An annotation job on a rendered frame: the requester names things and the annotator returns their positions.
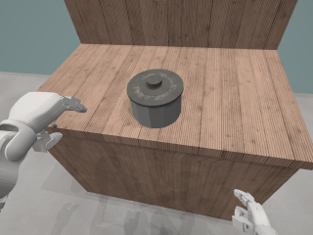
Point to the robot left hand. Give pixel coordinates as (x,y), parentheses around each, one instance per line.
(39,109)

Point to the knob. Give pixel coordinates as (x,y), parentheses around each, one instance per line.
(154,81)

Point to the pot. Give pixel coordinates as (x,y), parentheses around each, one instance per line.
(158,117)

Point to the robot right hand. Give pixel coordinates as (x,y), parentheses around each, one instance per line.
(254,216)

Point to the lid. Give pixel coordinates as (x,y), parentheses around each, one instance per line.
(143,95)

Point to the table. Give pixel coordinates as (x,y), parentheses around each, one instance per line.
(239,128)

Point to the left robot forearm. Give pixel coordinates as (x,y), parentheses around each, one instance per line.
(16,138)

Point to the right robot forearm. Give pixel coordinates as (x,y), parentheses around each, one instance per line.
(264,230)

